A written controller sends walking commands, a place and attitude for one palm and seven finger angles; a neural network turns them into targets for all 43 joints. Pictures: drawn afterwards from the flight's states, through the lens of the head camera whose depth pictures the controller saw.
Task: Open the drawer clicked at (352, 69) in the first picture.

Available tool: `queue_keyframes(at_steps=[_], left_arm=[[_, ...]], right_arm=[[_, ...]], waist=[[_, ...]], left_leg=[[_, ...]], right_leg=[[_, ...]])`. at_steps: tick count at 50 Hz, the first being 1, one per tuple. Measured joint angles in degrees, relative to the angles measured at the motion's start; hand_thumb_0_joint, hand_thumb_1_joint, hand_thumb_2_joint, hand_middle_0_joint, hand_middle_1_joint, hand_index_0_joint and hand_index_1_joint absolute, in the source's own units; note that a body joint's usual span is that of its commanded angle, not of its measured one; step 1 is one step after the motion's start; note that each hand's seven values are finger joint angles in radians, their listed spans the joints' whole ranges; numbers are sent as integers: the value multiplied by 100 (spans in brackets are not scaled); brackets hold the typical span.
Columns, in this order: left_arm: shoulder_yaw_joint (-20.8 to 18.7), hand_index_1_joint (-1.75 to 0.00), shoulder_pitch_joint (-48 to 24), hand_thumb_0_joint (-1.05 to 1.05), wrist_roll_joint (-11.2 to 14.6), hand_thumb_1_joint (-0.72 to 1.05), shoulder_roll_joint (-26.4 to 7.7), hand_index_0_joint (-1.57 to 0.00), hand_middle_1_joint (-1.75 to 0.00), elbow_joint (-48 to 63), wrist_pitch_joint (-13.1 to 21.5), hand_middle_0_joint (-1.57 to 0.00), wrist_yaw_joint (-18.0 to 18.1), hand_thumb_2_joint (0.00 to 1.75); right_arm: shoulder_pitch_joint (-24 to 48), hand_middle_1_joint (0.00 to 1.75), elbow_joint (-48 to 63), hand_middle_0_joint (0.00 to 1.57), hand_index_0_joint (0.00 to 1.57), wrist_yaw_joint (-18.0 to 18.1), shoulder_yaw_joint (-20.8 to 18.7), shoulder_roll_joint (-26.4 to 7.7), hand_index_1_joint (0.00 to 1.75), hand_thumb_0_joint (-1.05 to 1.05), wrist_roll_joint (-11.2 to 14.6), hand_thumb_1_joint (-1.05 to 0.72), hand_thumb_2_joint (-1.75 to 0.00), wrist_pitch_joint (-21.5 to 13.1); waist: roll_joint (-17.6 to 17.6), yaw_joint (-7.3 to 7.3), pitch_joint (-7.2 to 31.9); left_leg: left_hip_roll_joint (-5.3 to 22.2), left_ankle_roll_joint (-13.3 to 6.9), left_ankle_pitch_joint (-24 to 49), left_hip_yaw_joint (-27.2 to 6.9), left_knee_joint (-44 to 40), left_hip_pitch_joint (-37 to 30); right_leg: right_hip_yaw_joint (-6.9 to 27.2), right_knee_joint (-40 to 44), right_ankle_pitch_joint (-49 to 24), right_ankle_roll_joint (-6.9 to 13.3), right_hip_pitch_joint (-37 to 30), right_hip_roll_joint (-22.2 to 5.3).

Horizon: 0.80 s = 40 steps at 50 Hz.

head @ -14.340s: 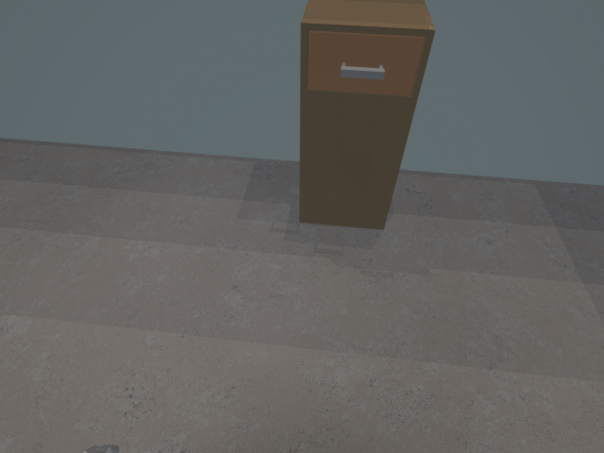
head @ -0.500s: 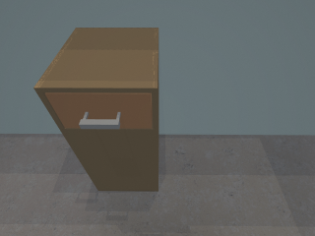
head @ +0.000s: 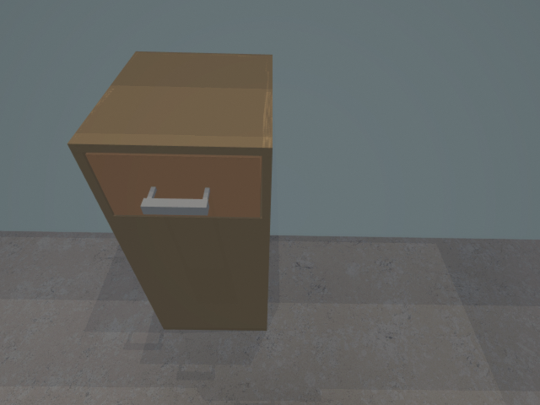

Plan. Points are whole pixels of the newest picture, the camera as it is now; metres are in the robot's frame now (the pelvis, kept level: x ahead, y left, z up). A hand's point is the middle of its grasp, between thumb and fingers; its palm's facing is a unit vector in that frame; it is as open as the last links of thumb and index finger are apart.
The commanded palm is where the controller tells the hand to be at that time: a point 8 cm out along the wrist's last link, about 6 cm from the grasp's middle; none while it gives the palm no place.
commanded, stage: come to a stop and stand still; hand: left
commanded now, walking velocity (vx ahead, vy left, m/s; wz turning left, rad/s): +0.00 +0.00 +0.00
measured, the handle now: (177, 199) +0.51 +0.22 -0.02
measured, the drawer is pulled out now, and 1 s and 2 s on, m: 0.00 0.00 0.00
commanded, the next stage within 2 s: look again from close up in 0.44 s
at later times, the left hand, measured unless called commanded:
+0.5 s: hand out of the picture -0.06 +0.17 -0.17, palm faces +0.03 -0.99 -0.13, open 7.4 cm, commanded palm none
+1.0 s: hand out of the picture -0.03 +0.17 -0.17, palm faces +0.02 -0.99 -0.12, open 7.3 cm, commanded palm none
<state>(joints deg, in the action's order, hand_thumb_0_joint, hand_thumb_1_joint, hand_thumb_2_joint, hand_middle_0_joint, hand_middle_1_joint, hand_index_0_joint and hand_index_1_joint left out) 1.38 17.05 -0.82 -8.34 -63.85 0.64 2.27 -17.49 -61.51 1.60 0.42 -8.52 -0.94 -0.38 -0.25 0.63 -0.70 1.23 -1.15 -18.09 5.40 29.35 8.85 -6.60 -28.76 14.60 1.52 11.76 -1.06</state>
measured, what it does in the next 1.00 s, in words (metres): stands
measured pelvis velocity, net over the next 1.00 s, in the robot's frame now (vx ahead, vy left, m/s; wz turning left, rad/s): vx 0.00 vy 0.03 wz -0.02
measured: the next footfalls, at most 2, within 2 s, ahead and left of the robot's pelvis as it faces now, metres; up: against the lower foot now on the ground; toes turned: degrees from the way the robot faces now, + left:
none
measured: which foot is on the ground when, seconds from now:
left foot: down 0.00-1.00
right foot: down 0.00-1.00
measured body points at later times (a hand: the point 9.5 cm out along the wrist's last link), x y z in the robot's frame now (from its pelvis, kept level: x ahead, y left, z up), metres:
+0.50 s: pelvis -0.02 +0.03 +0.00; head -0.03 +0.03 +0.45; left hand -0.06 +0.22 -0.16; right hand -0.06 -0.18 -0.16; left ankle -0.02 +0.10 -0.74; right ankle +0.01 -0.10 -0.74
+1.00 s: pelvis +0.00 +0.03 +0.00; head -0.01 +0.03 +0.45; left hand -0.03 +0.22 -0.16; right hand -0.03 -0.17 -0.16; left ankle -0.02 +0.10 -0.74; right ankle +0.01 -0.10 -0.74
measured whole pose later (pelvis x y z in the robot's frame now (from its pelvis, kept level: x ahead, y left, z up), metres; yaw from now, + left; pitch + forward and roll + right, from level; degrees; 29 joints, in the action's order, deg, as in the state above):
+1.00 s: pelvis +0.00 +0.03 +0.00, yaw -1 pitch -2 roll +0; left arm 1.0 20.4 -1.1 -5.1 -63.7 0.9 2.2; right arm -19.2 -65.1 1.7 1.1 -5.6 -0.9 -1.6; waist 0.6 -0.1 -0.5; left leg -1.1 -3.4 -15.5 7.1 24.7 7.9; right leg -4.8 -25.7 11.9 -0.6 11.9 -2.9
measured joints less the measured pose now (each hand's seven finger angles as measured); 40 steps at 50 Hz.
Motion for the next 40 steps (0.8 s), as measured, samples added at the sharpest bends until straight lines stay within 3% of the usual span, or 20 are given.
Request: queue_keyframes(at_steps=[8, 18, 40], left_arm=[[-20, -30, 68, 0, -7, 91, -50, -20, -29, 152, -25, -19, -41, 90], [-21, -30, 354, 0, -30, 91, 123, -20, -29, 89, -44, -19, -55, 90], [-14, -30, 450, 0, -28, 91, 369, -20, -29, -26, 24, -19, -22, 90]], right_arm=[[-197, 30, -48, 20, 20, -55, 66, 92, 30, 0, -29, -92, -90, 10], [-421, 30, -207, 20, 20, -65, 72, 169, 30, 0, -26, -91, -90, 11], [-195, 30, -293, 20, 20, -4, 68, 297, 30, 0, 7, -91, -90, -102]], waist=[[58, -33, 94], [77, -53, 82], [83, -97, 31]], left_leg=[[-120, -113, 219, 42, -188, 46], [-242, -218, 348, 98, -331, 95], [-247, -240, 294, 165, -410, 3]], right_leg=[[41, 170, -233, -88, 54, -103], [102, 221, -342, -174, 153, -213], [176, 278, -307, -217, 99, -203]])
